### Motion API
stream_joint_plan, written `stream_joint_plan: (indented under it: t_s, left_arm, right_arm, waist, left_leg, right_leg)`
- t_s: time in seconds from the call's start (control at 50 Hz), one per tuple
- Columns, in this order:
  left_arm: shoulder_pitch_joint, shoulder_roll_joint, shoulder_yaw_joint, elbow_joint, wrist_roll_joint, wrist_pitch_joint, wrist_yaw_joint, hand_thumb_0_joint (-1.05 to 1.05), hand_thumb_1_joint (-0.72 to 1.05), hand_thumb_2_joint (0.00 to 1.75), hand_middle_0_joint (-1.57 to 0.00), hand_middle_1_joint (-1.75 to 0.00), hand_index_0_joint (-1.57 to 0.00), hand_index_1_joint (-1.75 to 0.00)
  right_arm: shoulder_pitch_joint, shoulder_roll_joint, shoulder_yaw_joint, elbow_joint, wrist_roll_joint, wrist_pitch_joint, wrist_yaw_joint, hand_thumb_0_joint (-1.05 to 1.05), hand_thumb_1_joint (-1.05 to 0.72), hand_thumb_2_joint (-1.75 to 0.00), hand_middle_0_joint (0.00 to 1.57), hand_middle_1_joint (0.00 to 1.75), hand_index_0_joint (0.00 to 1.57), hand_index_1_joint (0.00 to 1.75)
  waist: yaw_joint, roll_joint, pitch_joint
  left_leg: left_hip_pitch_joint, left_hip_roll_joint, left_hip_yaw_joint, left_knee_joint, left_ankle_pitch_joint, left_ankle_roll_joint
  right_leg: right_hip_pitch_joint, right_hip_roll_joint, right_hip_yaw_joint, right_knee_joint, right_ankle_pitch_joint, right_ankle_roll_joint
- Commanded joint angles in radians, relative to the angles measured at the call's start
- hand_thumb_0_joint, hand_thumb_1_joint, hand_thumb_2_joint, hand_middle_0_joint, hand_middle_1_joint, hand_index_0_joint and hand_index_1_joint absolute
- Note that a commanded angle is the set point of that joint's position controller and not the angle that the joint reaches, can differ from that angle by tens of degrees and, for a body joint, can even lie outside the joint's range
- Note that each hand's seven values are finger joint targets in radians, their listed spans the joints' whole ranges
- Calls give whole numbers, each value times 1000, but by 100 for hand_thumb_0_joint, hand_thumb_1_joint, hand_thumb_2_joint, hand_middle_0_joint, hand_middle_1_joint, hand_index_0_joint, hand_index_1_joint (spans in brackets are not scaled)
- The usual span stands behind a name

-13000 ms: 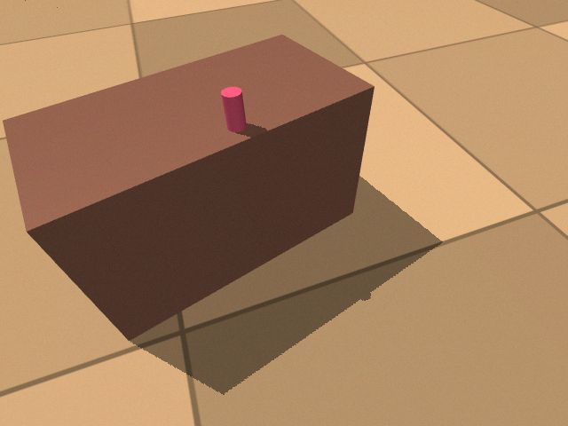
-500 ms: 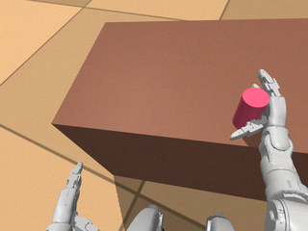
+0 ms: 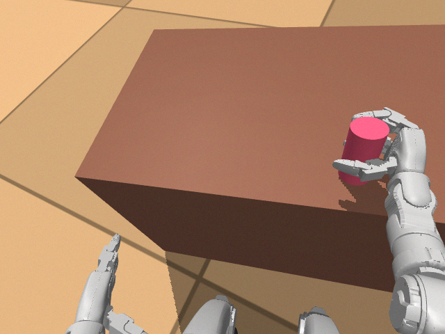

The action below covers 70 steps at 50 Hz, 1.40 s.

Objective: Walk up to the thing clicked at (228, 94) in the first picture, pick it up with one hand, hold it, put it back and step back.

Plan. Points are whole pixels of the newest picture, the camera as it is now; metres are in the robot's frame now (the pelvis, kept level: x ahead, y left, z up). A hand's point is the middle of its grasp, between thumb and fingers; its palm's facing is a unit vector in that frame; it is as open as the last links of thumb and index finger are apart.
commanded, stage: settle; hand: right
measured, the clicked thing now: (361, 152) +0.45 -0.15 +0.03
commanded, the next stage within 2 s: lift in 0.80 s
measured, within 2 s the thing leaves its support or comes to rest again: leaves its support in 0.16 s
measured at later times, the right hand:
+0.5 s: hand (373, 131) +0.46 -0.16 +0.08, palm faces +0.03 +1.00 +0.01, open 9.4 cm
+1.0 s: hand (375, 120) +0.46 -0.15 +0.11, palm faces +0.01 +1.00 +0.02, open 9.5 cm
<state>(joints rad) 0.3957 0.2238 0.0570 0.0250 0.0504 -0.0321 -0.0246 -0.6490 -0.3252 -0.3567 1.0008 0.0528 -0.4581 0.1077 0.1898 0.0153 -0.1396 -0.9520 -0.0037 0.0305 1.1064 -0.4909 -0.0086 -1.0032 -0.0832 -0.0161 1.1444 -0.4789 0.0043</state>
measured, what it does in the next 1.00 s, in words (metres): stands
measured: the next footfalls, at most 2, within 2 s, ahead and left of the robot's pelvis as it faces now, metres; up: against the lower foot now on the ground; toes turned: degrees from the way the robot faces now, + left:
none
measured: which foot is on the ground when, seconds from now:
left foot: down 0.00-1.00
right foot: down 0.00-1.00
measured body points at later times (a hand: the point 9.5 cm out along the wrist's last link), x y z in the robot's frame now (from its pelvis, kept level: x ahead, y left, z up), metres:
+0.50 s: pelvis +0.01 +0.00 +0.02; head +0.10 -0.02 +0.46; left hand +0.16 +0.28 +0.00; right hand +0.46 -0.21 +0.08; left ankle +0.02 +0.13 -0.65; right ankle +0.03 -0.12 -0.65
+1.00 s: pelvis +0.01 +0.00 +0.03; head +0.09 -0.01 +0.48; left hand +0.16 +0.28 +0.00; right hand +0.45 -0.20 +0.11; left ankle +0.02 +0.13 -0.65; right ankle +0.03 -0.12 -0.65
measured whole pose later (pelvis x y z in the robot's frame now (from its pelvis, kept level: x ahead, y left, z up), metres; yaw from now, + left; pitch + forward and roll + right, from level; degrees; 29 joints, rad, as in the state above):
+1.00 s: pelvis +0.01 +0.00 +0.03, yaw +0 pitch +14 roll +1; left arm 0.34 0.23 0.08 0.23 0.01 -0.04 0.01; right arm -0.62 -0.29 -0.30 0.87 0.10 -0.33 0.13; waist 0.13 0.01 -0.11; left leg -0.74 0.00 0.01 0.93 -0.44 -0.01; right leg -0.78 -0.07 -0.04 0.94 -0.42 0.01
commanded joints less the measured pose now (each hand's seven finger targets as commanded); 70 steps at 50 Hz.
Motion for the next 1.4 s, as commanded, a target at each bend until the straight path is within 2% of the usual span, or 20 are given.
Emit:
stream_joint_plan:
  t_s: [0.0, 0.04, 0.08, 0.16, 0.22, 0.26, 0.32, 0.42, 0.58, 0.74, 0.78, 0.88, 0.92, 0.98, 1.04, 1.12, 1.14, 1.28, 1.34, 1.38]
  left_arm:
    - [69, 172, 129, -136, -10, -53, 19, 0, -53, 5, -4, -5, -4, -4]
    - [23, 179, 137, -156, -11, -60, 22, 0, -52, 4, -4, -5, -4, -4]
    - [30, 111, 74, -96, -9, -62, 17, 0, -55, 6, -5, -5, -5, -6]
    - [6, 193, 138, -118, -11, -64, 37, 0, -56, 6, -5, -5, -5, -6]
    - [6, 183, 133, -98, -21, -59, 38, 0, -56, 6, -5, -5, -4, -6]
    - [-21, 202, 149, -123, -24, -55, 45, 0, -55, 6, -5, -5, -5, -5]
    - [19, 196, 152, -56, -28, -49, 45, 0, -54, 5, -5, -5, -5, -5]
    - [6, 123, 86, -25, -27, -58, 34, 0, -53, 5, -5, -5, -5, -5]
    - [-74, 201, 142, -73, -38, -62, 45, 0, -54, 5, -4, -5, -4, -5]
    - [-42, 147, 98, 3, -43, -61, 43, 0, -54, 5, -4, -5, -4, -5]
    - [-19, 148, 101, 45, -41, -60, 46, 0, -54, 5, -4, -5, -4, -5]
    - [-56, 148, 105, 57, -43, -72, 46, 0, -54, 5, -4, -5, -4, -5]
    - [-81, 152, 96, 22, -43, -73, 49, 0, -52, 4, -4, -5, -4, -4]
    - [-54, 142, 81, 20, -47, -67, 50, 0, -52, 5, -4, -5, -4, -4]
    - [-80, 142, 76, -7, -47, -69, 58, 0, -52, 5, -4, -5, -4, -4]
    - [-13, 151, 101, 84, -52, -68, 64, 0, -53, 5, -4, -5, -4, -4]
    - [-69, 151, 95, 21, -53, -73, 65, 0, -52, 5, -4, -5, -4, -4]
    - [-92, 150, 98, 84, -64, -76, 74, 0, -53, 5, -4, -4, -4, -4]
    - [-65, 81, 38, 189, -73, -63, 74, 0, -53, 5, -4, -5, -4, -4]
    - [-139, 140, 80, 140, -73, -69, 84, 0, -52, 4, -4, -5, -4, -4]
  right_arm:
    - [-369, -162, 3, -265, 19, -57, 6, 0, -14, -98, 131, 121, 132, 121]
    - [-388, -175, -7, -304, 23, -58, 5, 0, -16, -105, 136, 128, 137, 129]
    - [-345, -77, 48, -262, 30, -51, 10, 0, -21, -117, 128, 134, 130, 134]
    - [-423, -176, 20, -385, 30, -54, 4, 0, -27, -130, 130, 141, 133, 141]
    - [-356, -118, 42, -315, 41, -27, 4, 0, -21, -128, 131, 142, 135, 142]
    - [-419, -186, 13, -386, 37, -28, -9, 0, -20, -130, 135, 145, 139, 145]
    - [-329, -130, 32, -276, 43, -3, -6, 0, -17, -129, 136, 145, 139, 145]
    - [-331, -86, 56, -265, 48, 7, 14, 0, -16, -132, 136, 148, 140, 148]
    - [-420, -159, 19, -381, 61, 26, 16, 0, -18, -133, 134, 148, 139, 148]
    - [-363, -84, 67, -288, 60, 54, 25, 0, -21, -135, 133, 148, 137, 148]
    - [-395, -166, 19, -335, 57, 46, 21, 0, -22, -136, 133, 149, 137, 149]
    - [-363, -115, 43, -297, 65, 65, 34, 0, -22, -139, 132, 151, 136, 151]
    - [-446, -182, 13, -424, 67, 53, 25, 0, -13, -134, 130, 147, 134, 147]
    - [-323, -61, 84, -319, 75, 81, 30, 0, -14, -135, 131, 148, 135, 148]
    - [-432, -180, 30, -491, 70, 70, 8, 0, -18, -135, 132, 149, 137, 149]
    - [-267, -77, 81, -375, 81, 112, 10, 0, -15, -134, 130, 147, 134, 147]
    - [-348, -156, 38, -534, 84, 98, 1, 0, -15, -133, 130, 146, 134, 146]
    - [-247, -76, 108, -620, 100, 169, 5, 0, -14, -132, 129, 146, 134, 146]
    - [-182, -56, 122, -608, 109, 203, 4, 0, -15, -131, 129, 145, 133, 145]
    - [-160, -62, 122, -632, 112, 220, 4, 0, -14, -131, 129, 145, 133, 145]
  waist:
    - [-16, -152, -425]
    - [-11, -136, -431]
    - [-20, -128, -377]
    - [-21, -155, -499]
    - [-19, -112, -450]
    - [-28, -119, -495]
    - [-25, -78, -338]
    - [-50, -71, -361]
    - [-47, -54, -478]
    - [-51, -34, -352]
    - [-65, -67, -355]
    - [-57, -37, -379]
    - [-72, -85, -477]
    - [-64, -39, -375]
    - [-89, -88, -440]
    - [-87, -36, -272]
    - [-101, -59, -346]
    - [-119, -60, -368]
    - [-143, -59, -219]
    - [-138, -21, -255]
  left_leg:
    - [161, -33, -4, -141, 303, 25]
    - [166, -33, -6, -154, 280, 24]
    - [148, -32, -5, -149, 271, 25]
    - [188, -31, -3, -154, 310, 26]
    - [215, -32, 5, -176, 327, 20]
    - [249, -29, -4, -191, 340, 18]
    - [210, -30, -1, -216, 284, 19]
    - [263, -24, -9, -212, 357, 15]
    - [330, -22, -10, -238, 423, 12]
    - [331, -15, -24, -277, 400, 6]
    - [339, -10, -35, -287, 389, 5]
    - [360, -8, -35, -290, 430, -1]
    - [394, -12, -28, -287, 451, 7]
    - [380, -20, -8, -308, 413, 9]
    - [428, -14, -19, -322, 426, 10]
    - [393, -14, -15, -359, 357, 9]
    - [430, -11, -18, -363, 367, 9]
    - [505, -9, -10, -389, 484, 5]
    - [506, -5, -6, -424, 421, 10]
    - [536, -6, -5, -447, 393, 6]
  right_leg:
    - [364, 52, 29, -160, 277, -12]
    - [366, 49, 31, -160, 248, -14]
    - [336, 49, 29, -163, 233, -14]
    - [436, 45, 35, -173, 293, -10]
    - [433, 47, 38, -194, 308, -11]
    - [462, 48, 32, -200, 313, -14]
    - [412, 49, 31, -234, 253, -13]
    - [413, 57, 19, -230, 322, -17]
    - [507, 52, 21, -244, 393, -19]
    - [473, 61, 5, -272, 338, -26]
    - [470, 63, -2, -278, 324, -26]
    - [483, 64, -1, -276, 344, -32]
    - [552, 61, 2, -286, 393, -24]
    - [546, 59, 6, -320, 372, -19]
    - [589, 61, -4, -332, 384, -16]
    - [552, 62, -7, -373, 309, -20]
    - [583, 61, -8, -378, 321, -19]
    - [695, 60, -10, -410, 454, -16]
    - [642, 62, -17, -455, 391, -13]
    - [668, 60, -15, -478, 355, -17]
